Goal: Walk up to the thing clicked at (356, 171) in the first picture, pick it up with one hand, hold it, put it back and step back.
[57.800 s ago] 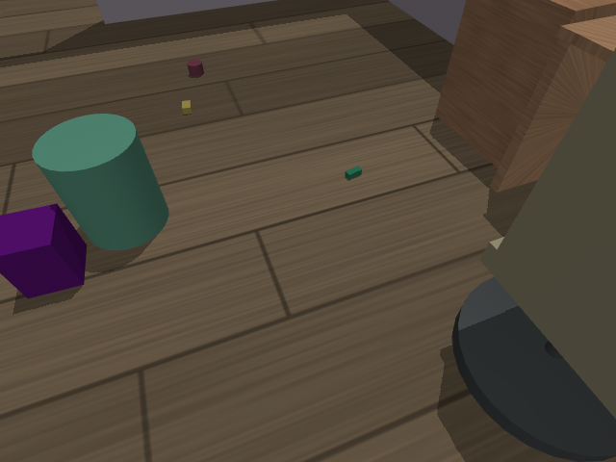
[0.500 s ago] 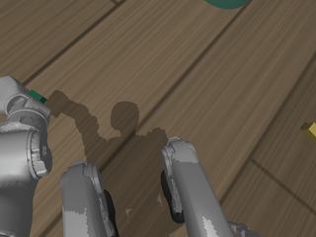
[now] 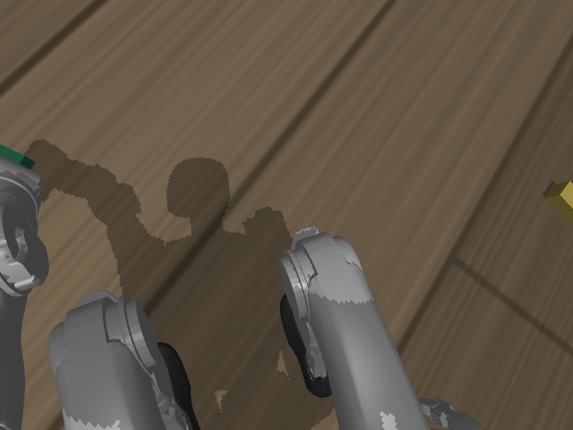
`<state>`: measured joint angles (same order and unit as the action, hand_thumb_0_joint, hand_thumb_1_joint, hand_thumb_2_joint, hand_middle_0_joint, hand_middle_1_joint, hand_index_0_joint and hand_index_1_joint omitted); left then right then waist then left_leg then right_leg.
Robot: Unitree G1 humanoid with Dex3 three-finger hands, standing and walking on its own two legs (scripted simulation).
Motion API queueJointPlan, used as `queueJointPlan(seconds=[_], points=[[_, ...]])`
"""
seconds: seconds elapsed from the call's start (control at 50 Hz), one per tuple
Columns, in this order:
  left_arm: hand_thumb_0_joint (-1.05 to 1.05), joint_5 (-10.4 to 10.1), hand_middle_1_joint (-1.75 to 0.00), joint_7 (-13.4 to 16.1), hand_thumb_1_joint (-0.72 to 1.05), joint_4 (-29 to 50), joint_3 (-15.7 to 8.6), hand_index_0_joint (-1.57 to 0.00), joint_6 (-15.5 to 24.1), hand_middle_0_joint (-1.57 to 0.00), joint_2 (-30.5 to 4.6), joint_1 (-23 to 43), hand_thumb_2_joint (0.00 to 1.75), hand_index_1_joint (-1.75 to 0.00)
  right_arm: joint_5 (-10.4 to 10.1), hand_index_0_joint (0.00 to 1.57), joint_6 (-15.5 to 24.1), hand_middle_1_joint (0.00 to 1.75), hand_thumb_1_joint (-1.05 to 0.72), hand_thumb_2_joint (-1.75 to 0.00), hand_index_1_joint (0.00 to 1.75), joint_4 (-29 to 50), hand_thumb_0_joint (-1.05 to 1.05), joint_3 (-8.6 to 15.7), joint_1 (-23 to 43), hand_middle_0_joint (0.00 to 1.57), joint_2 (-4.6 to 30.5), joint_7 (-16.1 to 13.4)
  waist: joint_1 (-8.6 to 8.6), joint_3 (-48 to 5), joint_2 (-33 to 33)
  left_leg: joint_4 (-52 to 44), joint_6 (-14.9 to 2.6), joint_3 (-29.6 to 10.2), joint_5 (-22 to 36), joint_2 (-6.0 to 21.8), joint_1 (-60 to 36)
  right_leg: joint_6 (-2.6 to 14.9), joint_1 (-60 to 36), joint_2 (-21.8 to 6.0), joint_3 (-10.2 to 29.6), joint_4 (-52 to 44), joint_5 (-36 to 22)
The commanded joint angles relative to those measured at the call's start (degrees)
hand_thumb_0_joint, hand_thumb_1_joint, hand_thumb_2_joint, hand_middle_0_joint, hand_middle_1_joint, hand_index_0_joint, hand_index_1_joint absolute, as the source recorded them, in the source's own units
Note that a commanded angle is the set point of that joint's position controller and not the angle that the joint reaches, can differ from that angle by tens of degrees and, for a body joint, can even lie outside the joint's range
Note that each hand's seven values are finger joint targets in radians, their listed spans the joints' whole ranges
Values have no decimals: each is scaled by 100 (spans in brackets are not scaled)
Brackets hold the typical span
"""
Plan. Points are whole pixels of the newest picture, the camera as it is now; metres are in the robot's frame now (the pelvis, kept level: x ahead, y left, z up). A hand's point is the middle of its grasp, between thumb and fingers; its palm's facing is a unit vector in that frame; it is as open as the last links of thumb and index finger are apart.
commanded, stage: crouch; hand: left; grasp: from above
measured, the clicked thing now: (1, 177) +0.51 +0.28 -0.19
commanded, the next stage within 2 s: lower in 0.16 s
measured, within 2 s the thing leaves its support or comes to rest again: rests again in 1.68 s
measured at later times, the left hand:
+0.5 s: hand (11, 190) +0.49 +0.27 -0.20, palm faces -0.26 -0.36 -0.90, open 7.0 cm
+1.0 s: hand (31, 193) +0.50 +0.27 -0.25, palm faces -0.26 -0.35 -0.90, open 7.0 cm
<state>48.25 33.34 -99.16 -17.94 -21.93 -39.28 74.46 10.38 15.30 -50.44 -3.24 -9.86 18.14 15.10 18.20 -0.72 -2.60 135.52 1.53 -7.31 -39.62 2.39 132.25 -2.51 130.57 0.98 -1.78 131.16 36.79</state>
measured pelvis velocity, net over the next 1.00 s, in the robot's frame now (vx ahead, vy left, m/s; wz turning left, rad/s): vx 0.00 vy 0.01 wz -0.10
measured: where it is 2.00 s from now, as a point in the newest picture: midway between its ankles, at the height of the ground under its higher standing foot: (249, 389)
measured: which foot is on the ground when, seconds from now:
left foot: down 0.00-1.00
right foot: down 0.00-1.00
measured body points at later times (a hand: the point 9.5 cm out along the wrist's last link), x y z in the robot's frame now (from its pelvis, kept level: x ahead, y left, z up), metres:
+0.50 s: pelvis +0.00 +0.00 -0.02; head +0.28 +0.04 +0.33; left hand +0.51 +0.29 -0.15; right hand -0.02 -0.26 -0.11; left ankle +0.07 +0.14 -0.31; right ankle +0.10 -0.13 -0.31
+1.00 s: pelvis +0.00 +0.01 -0.02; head +0.31 +0.06 +0.30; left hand +0.51 +0.28 -0.20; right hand -0.04 -0.24 -0.08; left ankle +0.07 +0.14 -0.31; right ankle +0.10 -0.13 -0.31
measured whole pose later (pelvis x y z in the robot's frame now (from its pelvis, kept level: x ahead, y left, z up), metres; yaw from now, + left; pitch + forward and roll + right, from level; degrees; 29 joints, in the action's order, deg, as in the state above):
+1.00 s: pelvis +0.00 +0.01 -0.02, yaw -6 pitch +32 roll -12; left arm 49.0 41.4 -105.2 -18.3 -16.7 -52.3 75.0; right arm 13.5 18.0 -45.2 -12.7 -9.4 20.6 21.7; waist 24.5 10.0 4.0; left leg 142.6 1.4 -13.2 -41.9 2.2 134.1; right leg -3.6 129.7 2.1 -6.4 133.6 37.2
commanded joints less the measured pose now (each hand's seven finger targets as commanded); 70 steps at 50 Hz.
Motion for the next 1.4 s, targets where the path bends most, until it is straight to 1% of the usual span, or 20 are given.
queueJointPlan(seconds=[0.0,0.04,0.1,0.12,0.16,0.2,0.28,0.32,0.42,0.56,0.68,0.72,0.86,0.92,0.96,1.06,1.1,1.24,1.3,1.38], points=[[0,206,-45,170,75,876,200,-117,61,-115,-1442,1881,40,-42,-10,20,35,30,-91,-90,30,-49,0,279,-1556,20,1385,69,150,-4169,-1395,-1127,-248,552,1124,-92,-2513,302,-2541,149,-618,-1316,-1053],[0,269,-46,232,76,871,127,-118,54,-115,-1541,1811,40,-43,2,20,18,30,-91,-90,30,-25,0,261,-1588,20,1444,109,109,-4273,-1485,-1102,-224,538,1252,-78,-2554,317,-2580,166,-654,-1219,-1202],[0,260,-46,230,75,992,203,-117,77,-115,-1404,1934,41,-43,40,20,31,30,-91,-90,30,-62,0,238,-1650,20,1436,169,268,-4090,-1599,-1023,-218,504,1212,-82,-2558,329,-2386,166,-703,-1127,-1182],[0,235,-47,264,73,1043,125,-115,97,-113,-1515,1913,42,-44,17,20,37,30,-91,-90,30,-66,0,246,-1643,20,1470,173,161,-4186,-1682,-1027,-203,494,1226,-75,-2628,339,-2356,180,-706,-1116,-1175],[0,244,-48,296,74,1094,95,-116,112,-114,-1478,1933,45,-46,50,20,52,30,-91,-90,30,-51,0,224,-1741,20,1470,203,243,-4213,-1718,-997,-183,459,1352,-70,-2763,341,-2331,161,-748,-1055,-1293],[0,213,-45,351,73,938,92,-116,117,-114,-1485,1864,43,-44,49,20,45,30,-91,-90,30,-91,0,232,-1688,20,1518,224,192,-4115,-1716,-956,-184,479,1272,-63,-2638,344,-2305,178,-747,-1043,-1241],[0,256,-47,401,69,905,38,-115,181,-117,-1563,1918,59,-49,70,20,57,30,-91,-90,30,-111,0,206,-1781,20,1535,275,277,-4127,-1681,-827,-197,475,1390,-54,-2536,318,-2415,179,-750,-1024,-1398],[0,274,-50,371,72,724,200,-117,189,-117,-1412,1928,59,-51,127,20,81,30,-91,-90,30,-150,0,137,-1812,20,1511,311,467,-3796,-1515,-763,-222,443,1274,-62,-2438,307,-2311,190,-788,-1062,-1296],[0,242,-49,490,72,455,106,-116,259,-116,-1669,1780,55,-50,153,20,157,30,-91,-90,30,-118,0,68,-1697,20,1677,341,406,-3664,-1593,-797,-216,359,1175,-53,-2410,326,-2244,196,-862,-1033,-1175],[0,353,-52,749,77,385,87,-119,333,-119,-1925,1922,58,-52,228,20,197,30,-91,-90,30,18,0,-118,-1663,20,1782,442,607,-3545,-1899,-769,-166,282,1328,-15,-2677,348,-2289,216,-963,-956,-1359],[0,190,-44,994,68,164,40,-114,377,-116,-2093,1930,59,-47,291,20,207,30,-91,-90,30,65,0,-281,-1576,20,1871,546,659,-3487,-2037,-653,-167,246,1484,47,-2653,326,-2560,243,-1000,-942,-1600],[0,210,-46,963,67,59,113,-113,408,-114,-2151,1833,57,-48,312,20,224,30,-91,-90,30,57,0,-339,-1532,20,1882,575,774,-3314,-1876,-614,-216,219,1375,29,-2465,293,-2577,239,-1033,-966,-1543],[0,208,-45,981,70,195,70,-115,508,-115,-2530,1729,55,-46,300,20,247,30,-91,-90,30,195,0,-485,-1530,20,2014,649,851,-3184,-2050,-609,-180,108,1442,56,-2662,316,-2589,246,-1145,-925,-1596],[0,175,-47,1035,70,-33,195,-115,514,-116,-2377,1624,56,-47,312,20,244,30,-91,-90,30,289,0,-567,-1494,20,2043,687,928,-3078,-2063,-640,-165,60,1397,84,-2669,332,-2640,296,-1176,-920,-1575],[0,167,-49,1081,71,-18,174,-114,516,-114,-2540,1636,56,-49,296,20,277,30,-91,-90,30,277,0,-578,-1491,20,2138,690,939,-3026,-2117,-641,-172,28,1363,86,-2682,327,-2609,302,-1202,-956,-1570],[0,36,-48,1071,68,94,227,-112,555,-112,-2515,1693,54,-48,314,20,302,30,-91,-90,30,377,0,-684,-1529,20,2138,728,1072,-2912,-2210,-639,-134,-17,1504,109,-2766,334,-2657,307,-1261,-914,-1700],[0,95,-50,1089,67,78,192,-111,589,-111,-2721,1714,57,-51,280,20,323,30,-91,-90,30,397,0,-708,-1498,20,2210,716,1076,-2865,-2215,-652,-142,-70,1471,125,-2732,333,-2643,317,-1289,-935,-1670],[0,132,-52,1133,68,-90,303,-111,615,-111,-2773,1699,57,-52,305,20,379,30,-91,-90,30,463,0,-817,-1407,20,2287,718,1165,-2568,-2335,-668,-108,-143,1317,130,-2811,344,-2544,296,-1352,-905,-1584],[0,147,-53,1205,65,-125,219,-108,607,-108,-2905,1637,57,-53,283,20,385,30,-91,-90,30,472,0,-854,-1498,20,2307,732,1200,-2521,-2330,-687,-112,-195,1334,160,-2875,343,-2601,310,-1401,-970,-1606],[0,22,-55,1222,68,-127,290,-110,569,-109,-2921,1596,58,-55,314,20,407,30,-91,-90,30,568,0,-937,-1399,20,2324,717,1306,-2370,-2171,-648,-140,-162,1275,135,-2703,291,-2768,313,-1392,-1025,-1625]])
